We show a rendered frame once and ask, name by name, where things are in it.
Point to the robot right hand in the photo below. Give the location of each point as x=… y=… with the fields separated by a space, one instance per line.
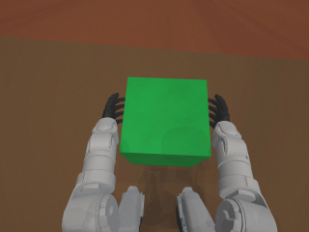
x=221 y=110

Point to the robot right upper arm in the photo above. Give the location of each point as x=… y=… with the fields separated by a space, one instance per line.
x=235 y=215

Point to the robot left upper arm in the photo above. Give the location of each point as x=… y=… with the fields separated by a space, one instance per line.
x=92 y=213

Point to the robot right forearm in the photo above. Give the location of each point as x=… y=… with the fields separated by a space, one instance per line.
x=234 y=167

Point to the carton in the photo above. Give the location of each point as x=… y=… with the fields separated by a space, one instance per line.
x=166 y=121

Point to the robot right thigh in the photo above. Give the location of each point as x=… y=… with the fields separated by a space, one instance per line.
x=192 y=209

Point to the robot left forearm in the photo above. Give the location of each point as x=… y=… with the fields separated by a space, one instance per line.
x=97 y=174

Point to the robot right shin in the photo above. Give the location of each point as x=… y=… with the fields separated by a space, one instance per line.
x=183 y=220

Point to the robot left hand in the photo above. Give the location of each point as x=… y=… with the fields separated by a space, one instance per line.
x=111 y=107

